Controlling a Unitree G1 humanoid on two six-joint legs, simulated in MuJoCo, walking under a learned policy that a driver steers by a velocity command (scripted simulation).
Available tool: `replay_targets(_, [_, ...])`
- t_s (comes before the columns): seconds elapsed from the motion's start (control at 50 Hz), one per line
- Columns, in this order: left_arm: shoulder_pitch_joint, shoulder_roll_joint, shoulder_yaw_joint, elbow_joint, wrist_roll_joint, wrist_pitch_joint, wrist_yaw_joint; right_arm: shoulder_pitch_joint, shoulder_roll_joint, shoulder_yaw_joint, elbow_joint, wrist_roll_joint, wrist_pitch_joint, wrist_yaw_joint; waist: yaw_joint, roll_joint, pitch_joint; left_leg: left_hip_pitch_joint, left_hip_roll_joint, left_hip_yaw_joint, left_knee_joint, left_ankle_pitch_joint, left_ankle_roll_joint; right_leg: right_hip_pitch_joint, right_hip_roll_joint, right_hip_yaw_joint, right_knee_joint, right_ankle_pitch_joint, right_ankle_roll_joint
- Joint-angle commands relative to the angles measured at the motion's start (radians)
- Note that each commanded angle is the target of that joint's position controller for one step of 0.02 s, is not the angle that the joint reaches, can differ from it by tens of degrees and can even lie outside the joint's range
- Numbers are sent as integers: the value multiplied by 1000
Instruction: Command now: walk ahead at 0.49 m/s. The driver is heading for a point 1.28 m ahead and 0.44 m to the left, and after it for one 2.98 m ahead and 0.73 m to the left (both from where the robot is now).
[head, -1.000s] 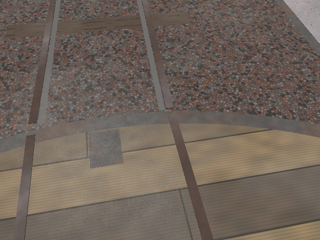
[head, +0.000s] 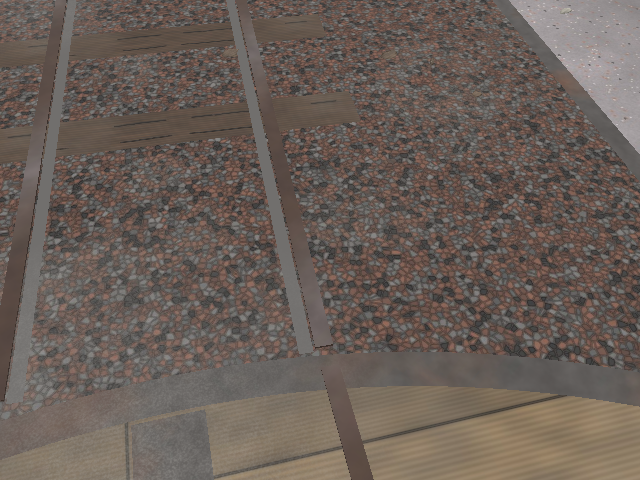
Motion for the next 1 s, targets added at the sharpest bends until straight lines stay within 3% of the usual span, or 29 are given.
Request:
replay_targets(0.02, [30, 38, 11, -44, 11, 5, 6, -38, -131, -21, -55, 1, -16, -19, 46, 81, 55, -90, 285, -218, -198, 68, 171, -38, -43, 5, -141, 150, 27])
replay_targets(0.1, [-129, 26, 5, -86, 4, -5, -6, 41, -158, -25, -38, 16, -4, -34, -10, 79, 57, -8, 267, -167, -183, 88, 127, -11, 0, -31, -417, 302, 35])
replay_targets(0.2, [-258, 37, 0, -137, -10, -14, -36, 117, -169, -30, -4, 25, 16, -37, -50, 95, 86, 141, 323, -176, -116, 64, 113, -10, 29, -41, -566, 231, 19])
replay_targets(0.24, [-250, 56, 6, -148, -10, -23, -47, 114, -179, -35, -1, 25, 27, -39, -31, 103, 77, 191, 348, -189, -65, 107, 99, 29, 45, -49, -608, 149, -8])
replay_targets(0.26, [-209, 71, 12, -141, -10, -27, -50, 99, -188, -38, -3, 25, 32, -40, -2, 116, 56, 199, 350, -186, -19, 194, 89, 98, 63, -65, -628, 117, -23])
replay_targets(0.28, [-112, 101, 30, -114, -2, -31, -48, 76, -181, -34, -10, 21, 40, -41, 56, 111, 3, 199, 305, -147, 113, 407, 62, 233, 103, -94, -663, 119, -45])
replay_targets(0.3, [61, 156, 55, -66, 7, -35, -43, 76, -155, -23, -19, 9, 43, -42, 123, 99, -116, 116, 243, -105, 334, 481, 24, 483, 82, -70, -649, 225, -83])
replay_targets(0.32, [227, 259, 76, -43, 31, -34, -35, 110, -93, 2, -51, -17, 34, -42, 148, -76, -291, -147, 139, -53, 698, 127, -28, 831, -162, 190, -597, 499, -168])
replay_targets(0.34, [252, 277, 76, -30, 36, -25, -43, 261, 22, 33, -16, 9, 14, -34, 101, -295, -426, -452, -20, -129, 981, -509, -80, 1067, -356, 556, -702, 595, -333])
replay_targets(0.36, [231, 176, 56, -39, 23, -21, -43, 198, -123, -2, -4, 37, 3, -36, 129, -125, -366, -500, 42, -237, 1072, -485, -74, 959, -314, 498, -733, 553, -288])
replay_targets(0.38, [119, 130, 38, -63, 18, -23, -39, 89, -160, -17, -38, 51, 6, -42, 103, -76, -226, -523, 90, -208, 1054, -405, -70, 809, -274, 311, -737, 636, -233])
replay_targets(0.4, [30, 95, 23, -75, 16, -23, -39, 44, -150, -22, -44, 44, 19, -52, 65, -3, -161, -481, 137, -181, 999, -342, -82, 678, -217, 184, -765, 680, -195])
replay_targets(0.44, [-36, 67, 17, -69, 32, -25, -38, 58, -111, -31, -45, 30, 55, -60, 7, -42, -97, -359, 174, -161, 909, -247, -92, 496, -151, 45, -830, 677, -153])
replay_targets(0.48, [-44, 85, 22, -60, 47, -27, -27, 79, -75, -35, -56, 26, 80, -63, -19, -53, -78, -331, 153, -133, 891, -186, -102, 434, -136, -34, -861, 734, -170])
replay_targets(0.54, [-46, 116, 31, -50, 41, -12, 2, 8, -75, -45, -117, 19, 98, -66, -16, -53, -60, -394, 163, -128, 766, -102, -114, 453, -149, -98, -885, 703, -180])
replay_targets(0.62, [-55, 147, 41, -48, 29, 22, 31, -88, -71, -50, -180, 15, 112, -50, 13, -48, -58, -378, 181, -91, 603, -14, -116, 489, -161, -154, -898, 557, -179])
replay_targets(0.76, [-46, 191, 66, -42, 3, 73, 34, -205, -91, -68, -286, 20, 132, -17, 53, -53, -31, -369, 160, -20, 437, -162, -77, 602, -223, -151, -800, 456, -163])
replay_targets(0.8, [-62, 198, 71, -50, -9, 82, 37, -196, -89, -72, -302, 25, 131, -6, 36, -55, -43, -318, 136, 8, 331, -151, -50, 627, -223, -160, -725, 486, -127])
replay_targets(0.82, [-66, 193, 71, -50, -15, 86, 38, -161, -95, -77, -297, 25, 127, -4, 12, -42, -62, -231, 108, 28, 223, -57, -28, 611, -193, -191, -647, 493, -89])
replay_targets(0.84, [-16, 175, 69, -36, -9, 86, 34, -99, -152, -100, -286, 18, 122, -15, -6, 28, -106, -76, 102, -24, 132, 160, 13, 549, -122, -237, -498, 449, -25])
replay_targets(0.86, [-33, 131, 56, -73, 30, 77, 25, -14, -281, -138, -282, 10, 123, -41, -11, 246, -173, 165, 295, -303, 169, 556, 111, 281, -18, -294, -210, 102, 54])
replay_targets(0.88, [-94, 87, 39, -132, 44, 64, 12, 22, -310, -137, -289, 1, 118, -44, -17, 355, -255, 311, 464, -623, 116, 449, 319, -14, 134, -169, 35, -487, 92])
replay_targets(0.9, [-131, 125, 51, -129, 20, 51, -9, 35, -253, -118, -293, 7, 99, -30, -47, 199, -262, 299, 450, -618, 64, 213, 307, -82, 105, -12, 117, -466, 72])
replay_targets(0.92, [-156, 132, 55, -140, -7, 41, -20, -2, -222, -109, -299, 19, 83, -29, -27, 157, -194, 252, 398, -555, 28, -44, 249, -131, 82, 5, 89, -368, 46])
replay_targets(0.94, [-160, 141, 61, -126, -6, 37, -18, -58, -202, -104, -309, 33, 77, -30, -4, 97, -124, 169, 352, -507, -12, -238, 195, -130, 56, 5, 20, -276, 36])
replay_targets(0.96, [-170, 161, 69, -124, 8, 36, -11, -102, -182, -95, -320, 37, 76, -37, 11, 119, -78, 98, 329, -485, -50, -312, 171, -106, 43, 7, -52, -205, 37])
replay_targets(1.0, [-158, 143, 69, -119, 15, 25, -10, -116, -175, -89, -333, 21, 68, -49, 30, 153, -54, 26, 283, -453, -90, -277, 162, -33, 61, -7, -133, -93, 46])
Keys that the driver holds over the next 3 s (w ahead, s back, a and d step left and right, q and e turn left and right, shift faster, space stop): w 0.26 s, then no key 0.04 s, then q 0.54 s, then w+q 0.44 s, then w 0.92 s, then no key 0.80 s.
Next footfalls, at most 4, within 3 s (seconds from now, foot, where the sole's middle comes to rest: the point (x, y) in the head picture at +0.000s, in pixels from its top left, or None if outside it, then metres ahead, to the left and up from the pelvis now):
0.30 right None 0.34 -0.17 -0.78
0.84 left None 0.37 0.07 -0.78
1.32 right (360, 446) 0.59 -0.08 -0.78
1.78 left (184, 411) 0.68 0.30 -0.78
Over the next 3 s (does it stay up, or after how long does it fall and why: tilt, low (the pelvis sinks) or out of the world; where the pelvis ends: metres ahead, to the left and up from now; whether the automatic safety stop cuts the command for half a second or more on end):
stays up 0.95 0.35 -0.01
